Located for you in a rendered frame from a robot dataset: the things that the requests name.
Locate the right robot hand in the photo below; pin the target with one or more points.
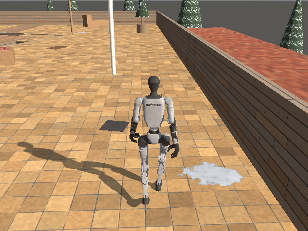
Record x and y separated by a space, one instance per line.
176 146

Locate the robot left upper arm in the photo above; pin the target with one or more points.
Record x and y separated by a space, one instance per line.
137 108

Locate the robot right forearm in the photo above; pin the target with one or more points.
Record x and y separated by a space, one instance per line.
173 132

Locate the left robot hand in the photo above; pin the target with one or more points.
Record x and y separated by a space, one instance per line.
136 135

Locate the robot left forearm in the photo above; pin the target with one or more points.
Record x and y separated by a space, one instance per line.
133 127

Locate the right robot thigh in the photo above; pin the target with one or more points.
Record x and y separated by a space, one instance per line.
165 142

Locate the robot right upper arm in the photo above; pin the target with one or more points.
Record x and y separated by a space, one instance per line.
170 110

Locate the robot right foot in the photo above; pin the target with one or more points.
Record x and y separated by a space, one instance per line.
158 187

